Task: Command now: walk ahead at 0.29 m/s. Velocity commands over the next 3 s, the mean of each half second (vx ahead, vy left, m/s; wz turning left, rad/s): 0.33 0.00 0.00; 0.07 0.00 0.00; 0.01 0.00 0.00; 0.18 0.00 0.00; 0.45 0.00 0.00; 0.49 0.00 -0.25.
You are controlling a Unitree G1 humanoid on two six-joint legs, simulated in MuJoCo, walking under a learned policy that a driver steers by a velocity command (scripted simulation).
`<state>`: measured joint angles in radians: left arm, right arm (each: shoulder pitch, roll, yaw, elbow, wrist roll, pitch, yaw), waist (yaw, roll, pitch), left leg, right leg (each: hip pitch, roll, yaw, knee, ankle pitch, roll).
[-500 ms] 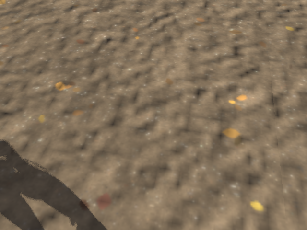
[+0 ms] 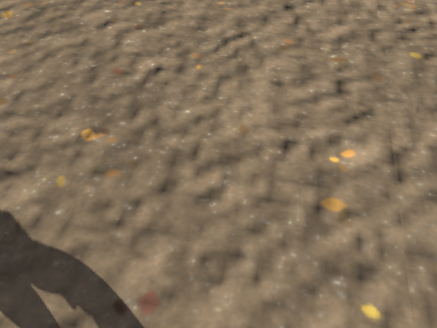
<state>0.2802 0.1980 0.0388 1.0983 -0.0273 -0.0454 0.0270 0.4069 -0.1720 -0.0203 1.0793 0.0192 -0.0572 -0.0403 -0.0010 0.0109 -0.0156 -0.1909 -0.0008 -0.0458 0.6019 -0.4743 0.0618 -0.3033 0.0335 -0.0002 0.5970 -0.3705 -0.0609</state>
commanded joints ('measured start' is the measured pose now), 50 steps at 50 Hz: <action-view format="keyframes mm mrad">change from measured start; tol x32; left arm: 1 74 158 32 -25 -4 -30 -9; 16 -381 32 -22 -297 8 -75 -74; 24 139 262 41 -165 65 -37 -51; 29 -243 120 -3 -201 45 -43 -61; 50 -69 103 -5 -86 33 14 1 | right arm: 1 6 -34 -6 -58 4 -40 15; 24 371 -20 12 -23 -14 -44 30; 50 -107 -117 -49 -86 -20 7 -3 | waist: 1 15 -133 119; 6 -165 278 135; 18 -7 135 141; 24 85 -273 -533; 29 -42 -53 -45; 50 11 30 10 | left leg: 1 -231 -7 33 6 -6 44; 9 547 362 -448 -307 590 199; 16 -28 144 -39 -537 617 88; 21 164 150 -8 -130 1169 -13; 22 59 114 -3 62 1037 -49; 24 -276 -121 -131 781 -209 -104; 37 39 66 34 55 258 -79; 42 -166 105 -49 -245 -16 2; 50 -60 71 -10 -199 315 -30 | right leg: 1 73 -250 423 -321 -393 -169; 11 -856 -126 6 658 -26 -15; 21 167 46 -82 -73 499 -38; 24 775 -498 623 -112 1156 -347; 30 -129 -241 126 -372 544 -185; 40 -213 -157 123 -368 -225 -43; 50 64 -69 -5 -184 215 1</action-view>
